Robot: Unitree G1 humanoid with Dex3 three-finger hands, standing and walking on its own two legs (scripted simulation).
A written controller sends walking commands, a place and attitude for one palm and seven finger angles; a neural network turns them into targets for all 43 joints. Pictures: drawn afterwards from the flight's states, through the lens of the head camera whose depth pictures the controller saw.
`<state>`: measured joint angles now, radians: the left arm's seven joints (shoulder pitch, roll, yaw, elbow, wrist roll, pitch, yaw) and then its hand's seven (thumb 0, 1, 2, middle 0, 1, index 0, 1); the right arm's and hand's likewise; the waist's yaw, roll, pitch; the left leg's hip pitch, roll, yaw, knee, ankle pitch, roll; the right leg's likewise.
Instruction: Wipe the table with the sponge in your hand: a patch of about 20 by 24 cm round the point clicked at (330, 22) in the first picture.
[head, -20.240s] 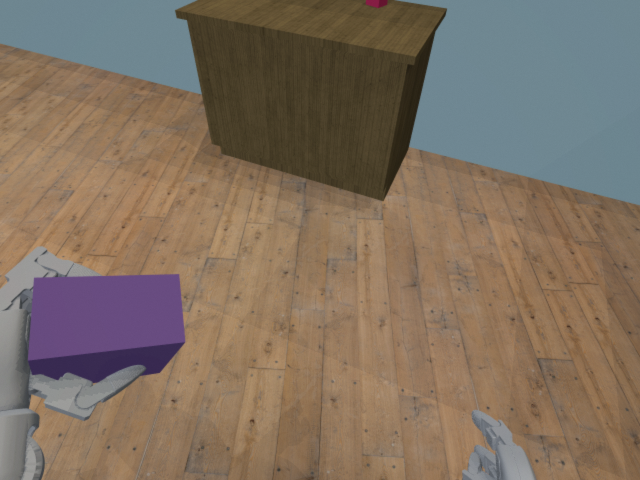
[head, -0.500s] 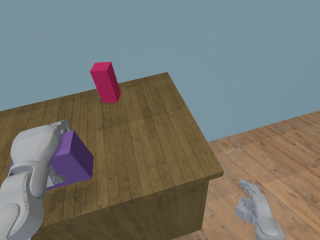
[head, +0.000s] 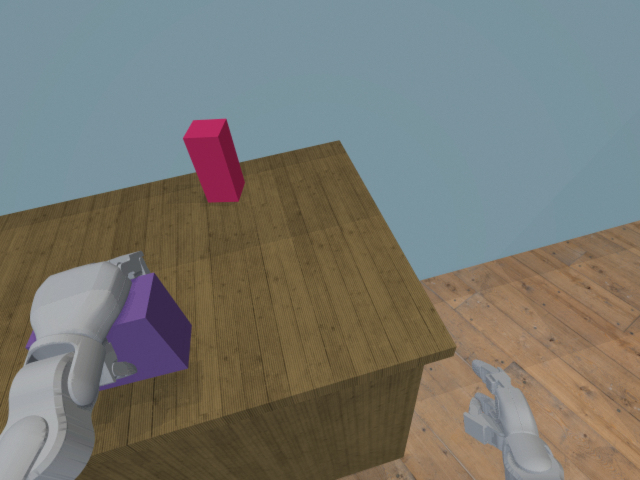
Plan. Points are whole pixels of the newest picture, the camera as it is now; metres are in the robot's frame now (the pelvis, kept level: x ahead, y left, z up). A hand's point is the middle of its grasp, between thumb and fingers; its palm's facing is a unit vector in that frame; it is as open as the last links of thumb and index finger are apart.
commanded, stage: move the sponge above the wiping area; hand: left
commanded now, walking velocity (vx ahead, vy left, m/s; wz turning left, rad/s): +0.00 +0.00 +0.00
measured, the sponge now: (127, 342) +0.22 +0.29 +0.07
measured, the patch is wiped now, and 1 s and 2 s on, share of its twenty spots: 0.00 0.00 0.00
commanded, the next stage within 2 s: lower the sponge onto the table in 1.66 s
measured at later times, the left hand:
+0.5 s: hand (107, 333) +0.21 +0.29 +0.10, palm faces +0.03 -0.06 -1.00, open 10.7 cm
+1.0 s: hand (99, 349) +0.20 +0.31 +0.09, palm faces -0.01 -0.06 -1.00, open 10.7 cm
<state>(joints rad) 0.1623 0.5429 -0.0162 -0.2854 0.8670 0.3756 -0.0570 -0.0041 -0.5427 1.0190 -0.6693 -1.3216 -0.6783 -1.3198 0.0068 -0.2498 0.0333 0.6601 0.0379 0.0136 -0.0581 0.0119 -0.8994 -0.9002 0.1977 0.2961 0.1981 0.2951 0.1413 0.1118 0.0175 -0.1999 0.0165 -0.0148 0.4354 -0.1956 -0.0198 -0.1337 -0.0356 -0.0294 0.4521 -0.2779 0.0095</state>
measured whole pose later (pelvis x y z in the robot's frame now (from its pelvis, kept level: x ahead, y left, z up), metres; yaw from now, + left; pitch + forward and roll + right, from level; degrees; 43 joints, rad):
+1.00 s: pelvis +0.00 +0.00 +0.00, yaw +0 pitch -3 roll +0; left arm 0.24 0.54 0.04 -0.18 0.87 0.27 0.01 0.00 -0.54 1.02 -0.67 -1.32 -0.68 -1.32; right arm 0.06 -0.26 0.00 0.68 0.04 0.00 -0.07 0.01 -0.90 -0.90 0.20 0.30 0.20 0.30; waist 0.13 0.10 0.02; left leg -0.21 0.03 -0.03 0.46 -0.21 -0.02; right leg -0.13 -0.02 -0.04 0.45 -0.28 0.01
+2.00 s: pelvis +0.00 +0.00 +0.00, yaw +0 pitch -3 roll +0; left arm 0.25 0.53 0.03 -0.21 0.88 0.25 0.01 0.00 -0.54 1.02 -0.67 -1.31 -0.68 -1.31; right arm 0.05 -0.26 0.00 0.68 0.04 0.00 -0.07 0.01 -0.90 -0.90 0.20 0.30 0.20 0.30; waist 0.13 0.11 0.02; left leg -0.20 0.03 -0.03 0.45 -0.20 -0.03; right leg -0.12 -0.02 -0.04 0.44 -0.27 0.00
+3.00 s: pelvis +0.00 +0.00 +0.00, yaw +0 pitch -1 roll +0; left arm 0.26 0.48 0.01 -0.07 0.92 0.24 0.08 0.00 -0.54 1.02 -0.67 -1.31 -0.68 -1.31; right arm 0.07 -0.25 -0.01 0.69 0.04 0.00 -0.06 0.01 -0.90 -0.90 0.20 0.30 0.20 0.30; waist 0.12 0.09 0.00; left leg -0.25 0.03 -0.03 0.49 -0.23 -0.02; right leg -0.16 -0.02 -0.04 0.47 -0.29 0.01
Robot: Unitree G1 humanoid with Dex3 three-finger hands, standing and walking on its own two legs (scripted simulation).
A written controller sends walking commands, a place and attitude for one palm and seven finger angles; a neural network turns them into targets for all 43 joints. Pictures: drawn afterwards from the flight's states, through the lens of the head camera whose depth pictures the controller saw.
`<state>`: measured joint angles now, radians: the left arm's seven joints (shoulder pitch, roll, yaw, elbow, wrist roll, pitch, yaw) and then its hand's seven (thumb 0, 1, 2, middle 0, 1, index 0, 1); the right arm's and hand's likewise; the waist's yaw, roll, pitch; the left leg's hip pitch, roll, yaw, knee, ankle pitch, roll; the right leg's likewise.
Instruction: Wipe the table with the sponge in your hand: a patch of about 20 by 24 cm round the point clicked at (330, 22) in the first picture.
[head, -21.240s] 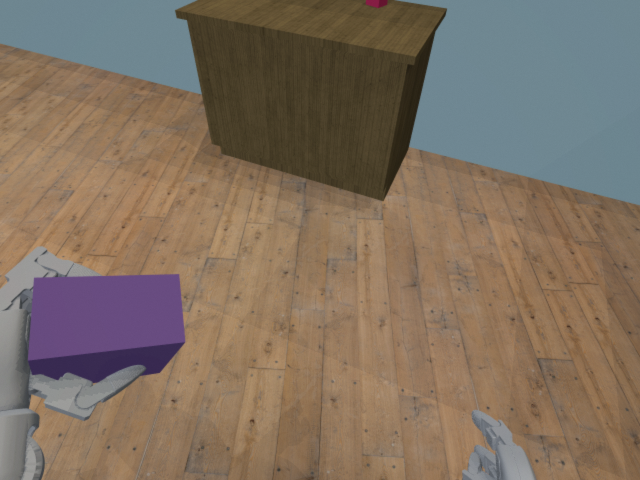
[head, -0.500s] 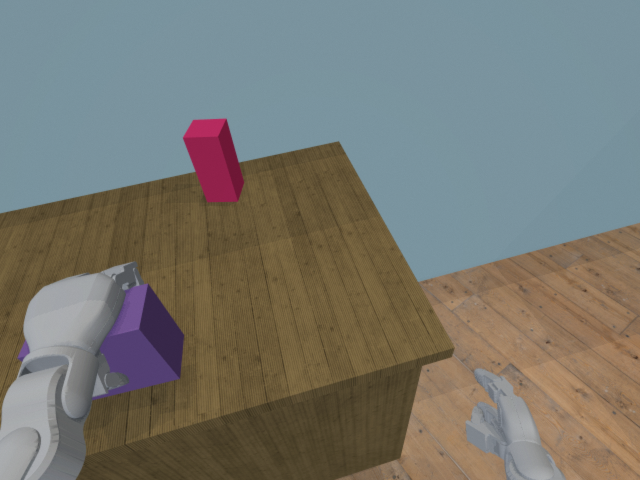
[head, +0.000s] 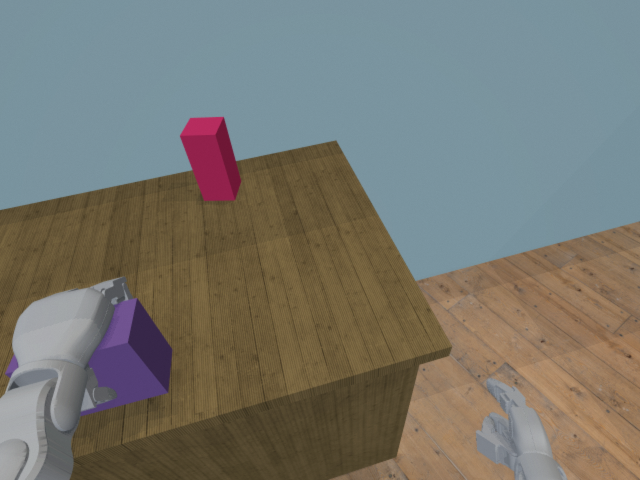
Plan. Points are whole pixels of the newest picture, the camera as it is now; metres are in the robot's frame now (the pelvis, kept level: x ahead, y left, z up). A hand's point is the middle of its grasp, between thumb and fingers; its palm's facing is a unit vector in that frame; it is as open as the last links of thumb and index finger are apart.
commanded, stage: move the sponge above the wiping area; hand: left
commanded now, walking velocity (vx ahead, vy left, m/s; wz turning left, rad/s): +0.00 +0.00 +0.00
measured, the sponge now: (107, 367) +0.20 +0.31 +0.05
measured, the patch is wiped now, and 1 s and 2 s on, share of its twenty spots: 0.00 0.00 0.00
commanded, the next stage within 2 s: lower the sponge onto the table in 0.66 s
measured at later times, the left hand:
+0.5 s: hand (101, 352) +0.20 +0.30 +0.09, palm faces +0.01 -0.07 -1.00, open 10.7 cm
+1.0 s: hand (102, 349) +0.20 +0.30 +0.09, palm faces +0.00 -0.06 -1.00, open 10.7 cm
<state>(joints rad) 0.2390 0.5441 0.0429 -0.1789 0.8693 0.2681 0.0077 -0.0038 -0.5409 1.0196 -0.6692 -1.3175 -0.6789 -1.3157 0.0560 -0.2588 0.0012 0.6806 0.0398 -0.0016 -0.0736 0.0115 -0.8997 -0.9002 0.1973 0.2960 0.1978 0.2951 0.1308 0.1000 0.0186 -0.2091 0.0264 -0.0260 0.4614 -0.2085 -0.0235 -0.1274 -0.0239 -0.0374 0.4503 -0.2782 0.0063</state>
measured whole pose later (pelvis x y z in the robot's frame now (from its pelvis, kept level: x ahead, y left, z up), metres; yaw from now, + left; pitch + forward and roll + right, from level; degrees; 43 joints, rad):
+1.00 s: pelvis +0.00 +0.00 +0.00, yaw +0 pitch -3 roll +0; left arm 0.25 0.53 0.03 -0.21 0.88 0.25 0.01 0.00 -0.54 1.02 -0.67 -1.31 -0.68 -1.31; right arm 0.05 -0.26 0.00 0.68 0.04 0.00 -0.07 0.01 -0.90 -0.90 0.20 0.30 0.20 0.30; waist 0.13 0.11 0.02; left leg -0.20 0.03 -0.03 0.45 -0.20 -0.03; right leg -0.12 -0.02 -0.04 0.44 -0.27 0.00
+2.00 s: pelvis +0.00 +0.00 +0.00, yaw +0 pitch -1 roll +0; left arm 0.26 0.48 0.01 -0.07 0.92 0.24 0.08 0.00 -0.54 1.02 -0.67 -1.31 -0.68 -1.31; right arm 0.07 -0.25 -0.01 0.69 0.04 0.00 -0.06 0.01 -0.90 -0.90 0.20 0.30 0.20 0.30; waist 0.12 0.09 0.00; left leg -0.25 0.03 -0.03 0.49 -0.23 -0.02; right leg -0.16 -0.02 -0.04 0.47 -0.29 0.01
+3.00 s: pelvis -0.01 -0.01 -0.01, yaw +1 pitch +2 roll -1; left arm -0.02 0.50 0.01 0.27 0.96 0.18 0.11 0.00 -0.55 1.02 -0.68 -1.30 -0.69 -1.30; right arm 0.10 -0.27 -0.02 0.73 0.06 0.01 -0.08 0.01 -0.90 -0.90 0.20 0.30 0.20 0.30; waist 0.10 0.09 -0.04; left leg -0.37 0.03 -0.05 0.56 -0.23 -0.02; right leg -0.28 -0.02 -0.05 0.55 -0.31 0.00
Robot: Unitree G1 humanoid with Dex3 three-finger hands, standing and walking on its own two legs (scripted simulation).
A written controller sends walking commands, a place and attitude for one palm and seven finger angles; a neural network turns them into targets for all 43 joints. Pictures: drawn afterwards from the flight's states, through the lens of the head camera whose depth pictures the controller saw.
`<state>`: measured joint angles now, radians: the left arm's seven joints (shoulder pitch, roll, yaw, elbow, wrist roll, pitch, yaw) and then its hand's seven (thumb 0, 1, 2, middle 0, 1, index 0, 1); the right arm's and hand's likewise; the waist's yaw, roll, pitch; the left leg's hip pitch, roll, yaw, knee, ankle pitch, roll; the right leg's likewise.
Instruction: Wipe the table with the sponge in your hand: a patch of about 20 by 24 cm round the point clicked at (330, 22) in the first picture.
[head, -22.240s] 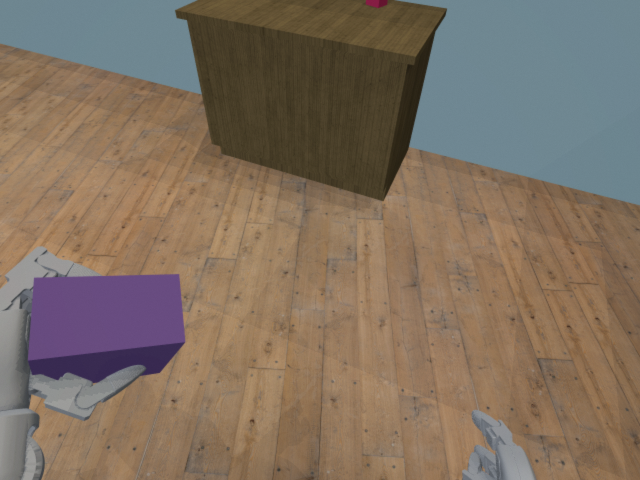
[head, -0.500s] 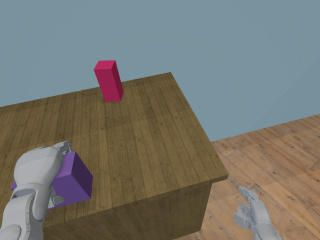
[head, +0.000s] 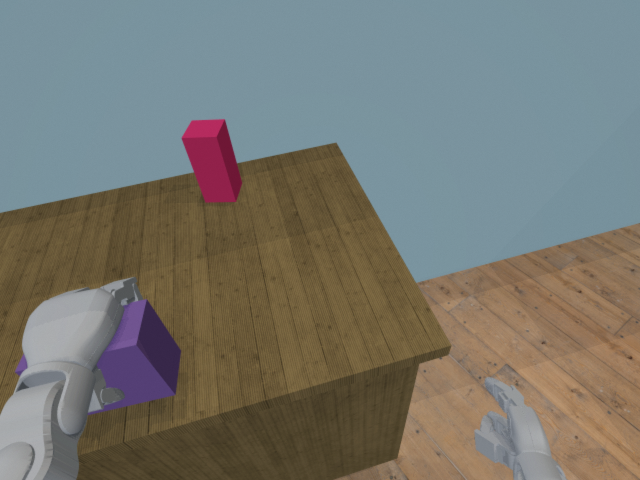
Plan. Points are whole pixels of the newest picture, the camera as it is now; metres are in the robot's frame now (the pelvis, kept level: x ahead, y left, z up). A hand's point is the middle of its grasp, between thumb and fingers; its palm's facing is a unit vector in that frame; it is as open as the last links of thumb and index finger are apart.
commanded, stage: lower the sponge onto the table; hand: left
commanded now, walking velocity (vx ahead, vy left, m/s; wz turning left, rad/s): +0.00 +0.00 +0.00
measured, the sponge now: (116, 367) +0.20 +0.30 +0.05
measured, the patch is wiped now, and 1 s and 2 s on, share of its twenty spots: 0.00 0.00 0.30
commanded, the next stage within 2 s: wipe forward along the first lane in 1.42 s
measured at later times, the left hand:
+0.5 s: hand (109, 353) +0.21 +0.30 +0.07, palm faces -0.01 -0.07 -1.00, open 10.7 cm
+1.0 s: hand (115, 364) +0.20 +0.31 +0.05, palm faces -0.06 -0.08 -0.99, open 10.7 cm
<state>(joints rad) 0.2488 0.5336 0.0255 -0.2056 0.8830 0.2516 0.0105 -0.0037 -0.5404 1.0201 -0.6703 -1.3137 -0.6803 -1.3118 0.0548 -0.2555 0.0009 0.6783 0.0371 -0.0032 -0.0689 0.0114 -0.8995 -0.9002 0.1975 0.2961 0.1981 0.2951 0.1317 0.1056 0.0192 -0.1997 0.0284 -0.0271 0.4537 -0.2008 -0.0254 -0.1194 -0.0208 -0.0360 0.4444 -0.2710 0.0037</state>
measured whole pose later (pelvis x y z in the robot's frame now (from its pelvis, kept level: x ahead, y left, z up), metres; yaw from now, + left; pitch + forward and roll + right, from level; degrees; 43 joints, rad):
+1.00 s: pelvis +0.01 +0.00 +0.00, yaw +0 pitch -1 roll +0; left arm 0.26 0.48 0.01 -0.07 0.92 0.24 0.08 0.00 -0.54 1.02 -0.67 -1.31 -0.68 -1.31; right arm 0.07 -0.25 -0.01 0.69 0.04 0.00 -0.06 0.01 -0.90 -0.90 0.20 0.30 0.20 0.30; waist 0.12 0.09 0.00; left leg -0.25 0.03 -0.03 0.49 -0.23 -0.02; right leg -0.16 -0.02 -0.04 0.47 -0.29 0.01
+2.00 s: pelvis -0.01 +0.00 -0.01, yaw +1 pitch +2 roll -1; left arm -0.02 0.50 0.01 0.27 0.96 0.18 0.11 0.00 -0.55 1.02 -0.68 -1.30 -0.69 -1.30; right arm 0.10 -0.27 -0.02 0.73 0.06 0.01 -0.08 0.01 -0.90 -0.90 0.20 0.30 0.20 0.30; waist 0.10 0.09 -0.04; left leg -0.37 0.03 -0.05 0.56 -0.23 -0.02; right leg -0.28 -0.02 -0.05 0.55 -0.31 0.00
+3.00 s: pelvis -0.01 +0.01 -0.02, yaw +1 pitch +10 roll -2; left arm -0.50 0.62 0.05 0.84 1.03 0.04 0.13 0.01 -0.56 1.03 -0.70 -1.29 -0.71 -1.29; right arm 0.21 -0.28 -0.04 0.74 0.08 0.08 -0.05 0.01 -0.90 -0.90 0.20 0.30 0.20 0.30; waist 0.03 0.06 -0.09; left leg -0.57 0.03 -0.06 0.65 -0.26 -0.01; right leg -0.47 -0.01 -0.05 0.61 -0.32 0.01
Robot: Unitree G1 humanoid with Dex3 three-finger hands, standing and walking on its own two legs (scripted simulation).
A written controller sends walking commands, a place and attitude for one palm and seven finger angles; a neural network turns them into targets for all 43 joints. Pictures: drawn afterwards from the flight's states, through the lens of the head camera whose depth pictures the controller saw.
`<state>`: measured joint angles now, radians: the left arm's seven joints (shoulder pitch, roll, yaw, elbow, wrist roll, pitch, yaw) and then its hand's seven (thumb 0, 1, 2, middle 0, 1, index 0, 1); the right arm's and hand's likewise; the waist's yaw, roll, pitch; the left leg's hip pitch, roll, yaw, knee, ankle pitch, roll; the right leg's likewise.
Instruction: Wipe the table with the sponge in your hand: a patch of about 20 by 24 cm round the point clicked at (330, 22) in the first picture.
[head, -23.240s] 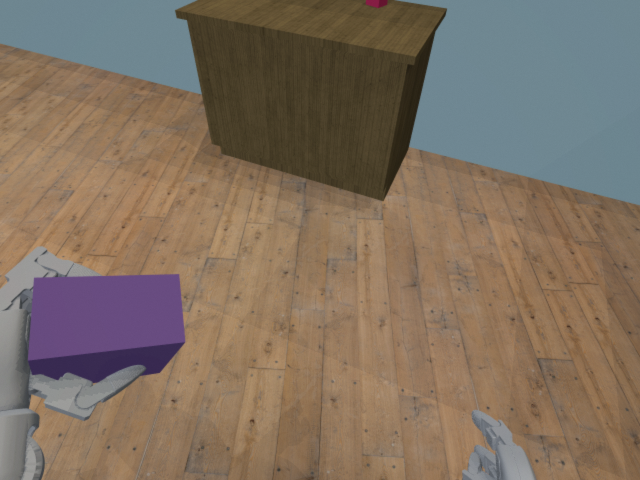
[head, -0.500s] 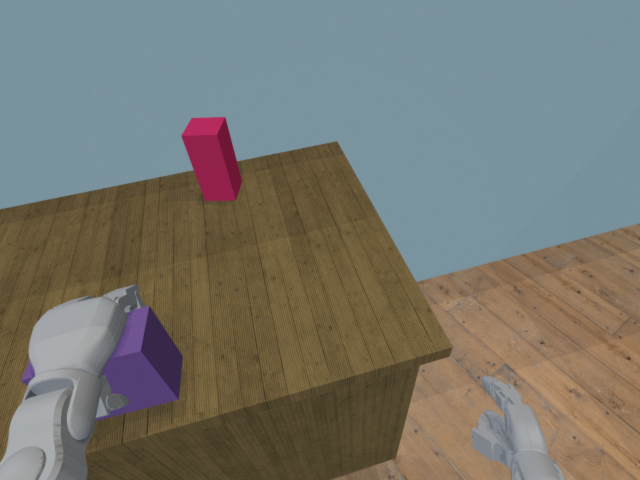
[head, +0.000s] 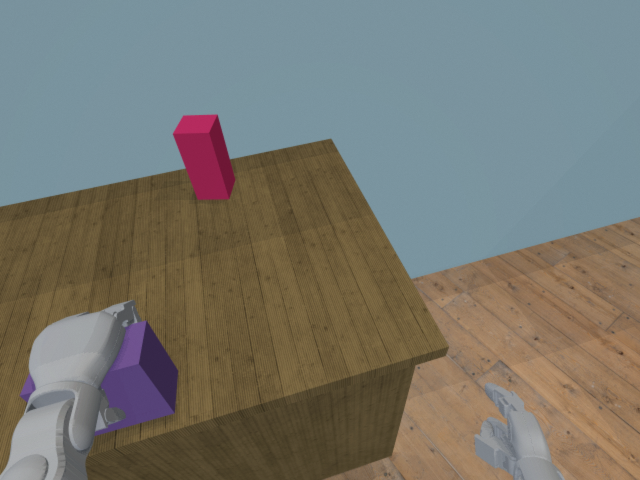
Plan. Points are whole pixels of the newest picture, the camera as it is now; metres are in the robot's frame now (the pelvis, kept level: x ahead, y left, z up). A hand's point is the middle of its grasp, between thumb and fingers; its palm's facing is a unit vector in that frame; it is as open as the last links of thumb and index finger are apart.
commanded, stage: lower the sponge onto the table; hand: left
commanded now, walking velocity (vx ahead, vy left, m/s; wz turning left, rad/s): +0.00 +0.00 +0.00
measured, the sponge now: (116, 389) +0.19 +0.31 +0.01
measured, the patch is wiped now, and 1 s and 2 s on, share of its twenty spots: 0.00 0.30 0.55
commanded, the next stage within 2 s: wipe forward along the first lane in 0.42 s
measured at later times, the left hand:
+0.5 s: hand (106, 375) +0.19 +0.31 +0.04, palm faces -0.05 -0.07 -1.00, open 10.7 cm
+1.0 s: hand (111, 342) +0.24 +0.33 +0.04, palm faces -0.09 -0.03 -1.00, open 10.7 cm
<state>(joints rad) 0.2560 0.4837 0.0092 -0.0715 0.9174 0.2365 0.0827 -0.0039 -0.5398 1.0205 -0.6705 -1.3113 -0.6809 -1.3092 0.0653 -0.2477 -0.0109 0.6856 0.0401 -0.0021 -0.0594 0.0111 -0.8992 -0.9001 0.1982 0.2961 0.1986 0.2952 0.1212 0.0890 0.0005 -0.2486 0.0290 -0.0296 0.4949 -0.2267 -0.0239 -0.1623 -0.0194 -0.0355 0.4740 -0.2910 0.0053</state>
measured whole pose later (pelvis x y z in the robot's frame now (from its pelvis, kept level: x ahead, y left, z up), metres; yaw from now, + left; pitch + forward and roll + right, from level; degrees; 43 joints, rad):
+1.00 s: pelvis -0.01 -0.01 -0.01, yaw +1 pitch +2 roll -1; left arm -0.02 0.50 0.01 0.27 0.96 0.18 0.11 0.00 -0.55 1.02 -0.68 -1.30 -0.69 -1.30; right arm 0.10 -0.27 -0.02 0.73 0.06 0.01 -0.08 0.01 -0.90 -0.90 0.20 0.30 0.20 0.30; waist 0.10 0.09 -0.04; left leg -0.37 0.03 -0.05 0.56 -0.23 -0.02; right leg -0.28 -0.02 -0.05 0.55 -0.31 0.00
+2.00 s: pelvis -0.01 +0.01 -0.02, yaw +1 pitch +10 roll -2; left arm -0.50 0.62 0.05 0.84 1.03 0.04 0.13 0.01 -0.56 1.03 -0.70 -1.29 -0.71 -1.29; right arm 0.21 -0.28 -0.04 0.74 0.08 0.08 -0.05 0.01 -0.90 -0.90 0.20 0.30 0.20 0.30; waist 0.03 0.06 -0.09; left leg -0.57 0.03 -0.06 0.65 -0.26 -0.01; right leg -0.47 -0.01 -0.05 0.61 -0.32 0.01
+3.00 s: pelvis +0.02 +0.02 -0.01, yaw +1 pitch +9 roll -2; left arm -0.57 0.47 -0.09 0.79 1.00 0.23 0.17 0.01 -0.55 1.03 -0.69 -1.30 -0.69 -1.30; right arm 0.15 -0.25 -0.03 0.74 0.08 0.11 -0.02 0.01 -0.90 -0.90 0.20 0.30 0.20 0.30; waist 0.03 0.05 -0.09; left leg -0.48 0.00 -0.05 0.59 -0.27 0.01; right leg -0.36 -0.04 -0.05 0.52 -0.31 0.02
